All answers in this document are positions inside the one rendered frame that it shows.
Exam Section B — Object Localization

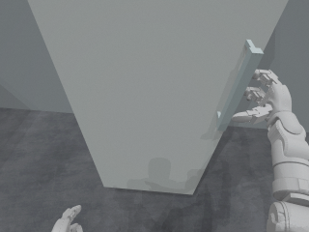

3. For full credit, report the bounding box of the fridge door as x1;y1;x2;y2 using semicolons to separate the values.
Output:
27;0;289;195

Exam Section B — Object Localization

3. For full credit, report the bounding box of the handle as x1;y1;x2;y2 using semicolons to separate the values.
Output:
216;40;264;131

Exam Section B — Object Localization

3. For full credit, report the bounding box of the robot left hand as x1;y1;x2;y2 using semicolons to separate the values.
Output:
51;205;83;232

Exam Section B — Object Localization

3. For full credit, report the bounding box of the robot right hand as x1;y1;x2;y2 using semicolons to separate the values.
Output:
232;69;292;125

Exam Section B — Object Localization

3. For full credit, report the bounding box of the robot right forearm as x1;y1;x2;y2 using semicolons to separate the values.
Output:
266;111;309;208

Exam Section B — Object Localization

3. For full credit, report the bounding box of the right robot upper arm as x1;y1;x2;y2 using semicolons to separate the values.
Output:
267;201;309;232

